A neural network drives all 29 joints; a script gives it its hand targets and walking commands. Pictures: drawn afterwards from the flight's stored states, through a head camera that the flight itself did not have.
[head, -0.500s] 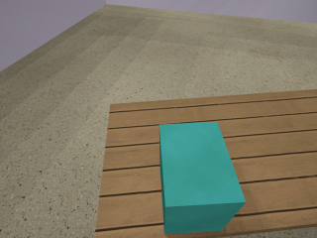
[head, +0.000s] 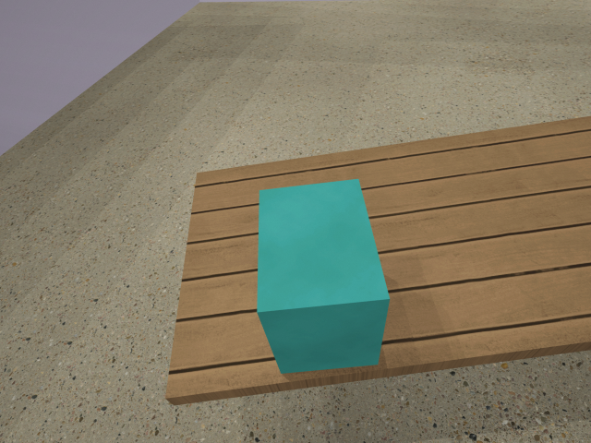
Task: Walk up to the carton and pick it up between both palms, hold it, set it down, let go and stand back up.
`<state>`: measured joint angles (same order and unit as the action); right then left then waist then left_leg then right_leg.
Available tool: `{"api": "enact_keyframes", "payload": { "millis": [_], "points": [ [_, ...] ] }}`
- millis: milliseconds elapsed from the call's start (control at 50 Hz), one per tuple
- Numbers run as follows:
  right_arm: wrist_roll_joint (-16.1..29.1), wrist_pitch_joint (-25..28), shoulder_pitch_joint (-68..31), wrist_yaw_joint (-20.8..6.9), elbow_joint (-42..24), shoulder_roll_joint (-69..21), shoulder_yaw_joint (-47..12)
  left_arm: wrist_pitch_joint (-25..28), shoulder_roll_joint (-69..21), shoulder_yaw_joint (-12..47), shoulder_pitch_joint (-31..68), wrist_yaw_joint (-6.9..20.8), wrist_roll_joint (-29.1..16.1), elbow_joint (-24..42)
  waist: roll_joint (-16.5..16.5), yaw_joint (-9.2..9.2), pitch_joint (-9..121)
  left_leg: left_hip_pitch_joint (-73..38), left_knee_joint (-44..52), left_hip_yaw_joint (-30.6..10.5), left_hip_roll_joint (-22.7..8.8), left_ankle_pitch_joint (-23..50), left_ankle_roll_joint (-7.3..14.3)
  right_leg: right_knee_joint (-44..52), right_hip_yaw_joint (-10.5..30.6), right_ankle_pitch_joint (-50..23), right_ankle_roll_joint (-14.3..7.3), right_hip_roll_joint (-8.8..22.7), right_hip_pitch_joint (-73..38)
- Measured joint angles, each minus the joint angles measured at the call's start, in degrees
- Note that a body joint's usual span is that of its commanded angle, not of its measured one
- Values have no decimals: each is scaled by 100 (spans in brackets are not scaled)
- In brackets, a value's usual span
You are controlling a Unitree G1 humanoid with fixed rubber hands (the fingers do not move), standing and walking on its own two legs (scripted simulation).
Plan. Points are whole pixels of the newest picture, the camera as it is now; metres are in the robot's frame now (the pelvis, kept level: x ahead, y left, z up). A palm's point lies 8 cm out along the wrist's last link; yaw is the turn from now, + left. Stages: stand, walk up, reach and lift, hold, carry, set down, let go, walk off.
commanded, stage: walk up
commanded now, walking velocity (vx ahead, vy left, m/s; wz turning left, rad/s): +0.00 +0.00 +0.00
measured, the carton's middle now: (319, 278) +0.44 +0.00 -0.10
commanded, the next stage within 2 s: stand in 1.58 s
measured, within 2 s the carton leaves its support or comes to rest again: neither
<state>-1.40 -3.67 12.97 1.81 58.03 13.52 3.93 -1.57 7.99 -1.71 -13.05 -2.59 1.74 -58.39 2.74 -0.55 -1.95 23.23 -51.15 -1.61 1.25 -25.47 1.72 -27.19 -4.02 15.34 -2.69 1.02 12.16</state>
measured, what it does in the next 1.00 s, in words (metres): steps on the spot: left foot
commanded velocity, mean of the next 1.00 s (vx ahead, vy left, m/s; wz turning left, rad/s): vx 0.00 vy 0.00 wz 0.03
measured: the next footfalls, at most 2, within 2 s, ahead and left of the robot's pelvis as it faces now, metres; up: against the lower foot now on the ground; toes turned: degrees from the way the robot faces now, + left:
left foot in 0.26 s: -0.02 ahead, +0.12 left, +0.00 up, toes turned +11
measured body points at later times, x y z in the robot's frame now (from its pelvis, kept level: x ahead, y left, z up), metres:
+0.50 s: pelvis -0.04 +0.00 +0.00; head -0.03 +0.00 +0.45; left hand -0.05 +0.21 -0.16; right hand -0.08 -0.20 -0.16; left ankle -0.07 +0.11 -0.74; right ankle -0.01 -0.08 -0.74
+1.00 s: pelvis -0.04 +0.01 +0.00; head -0.02 +0.01 +0.45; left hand -0.05 +0.23 -0.16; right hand -0.05 -0.20 -0.16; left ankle -0.07 +0.11 -0.74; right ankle -0.01 -0.08 -0.74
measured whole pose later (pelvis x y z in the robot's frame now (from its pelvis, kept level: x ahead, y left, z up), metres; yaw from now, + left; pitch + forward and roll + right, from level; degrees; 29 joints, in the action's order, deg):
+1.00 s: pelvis -0.04 +0.01 +0.00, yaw +2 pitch +0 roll +0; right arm -0.7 1.0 19.6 2.0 62.4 6.7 0.3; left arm 0.7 7.5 -1.1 -17.0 -3.1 0.6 -63.6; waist 0.0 0.2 -1.8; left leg 10.3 -27.0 -1.0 2.4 -16.5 1.8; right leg -27.2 -5.9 12.2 -2.0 0.6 14.8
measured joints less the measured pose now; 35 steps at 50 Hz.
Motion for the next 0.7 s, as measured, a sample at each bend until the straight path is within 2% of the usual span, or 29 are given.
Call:
{"api": "enact_keyframes", "payload": {
  "millis": [80,140,200,260,280,400,700],
  "points": [
    [-19,53,140,-91,205,-97,-38,147,-127,120,-213,44,-91,-151,11,-61,127,-381,284,-69,-141,499,-87,607,-68,-374,-89,-152,-253],
    [52,72,281,-61,383,-192,-90,223,-183,149,-268,7,-87,-243,40,-54,138,-819,946,-55,-230,401,-182,721,-115,-475,-146,-273,-292],
    [98,97,393,-3,533,-299,-150,222,-160,163,-297,26,-58,-285,32,-12,120,-1215,1658,11,-254,277,-189,661,-157,-484,-182,-373,-233],
    [98,188,487,43,665,-412,-228,192,-136,144,-307,55,-97,-326,10,8,67,-1642,2644,78,-285,890,-157,529,-222,-456,-187,-467,-155],
    [86,219,506,49,726,-490,-254,183,-95,125,-307,66,-116,-361,-103,29,38,-1718,2767,111,-248,962,-185,496,-193,-452,-176,-428,-158],
    [76,404,756,31,884,-694,-380,178,-47,86,-397,106,-133,-481,-342,136,39,-1810,2997,205,-141,1083,-167,686,-79,-626,-116,-337,-215],
    [89,520,766,33,824,-831,-466,210,-150,160,-610,99,-125,-794,-290,140,84,-1752,3016,279,15,1140,-23,539,29,-616,26,-187,-70]
  ]
}}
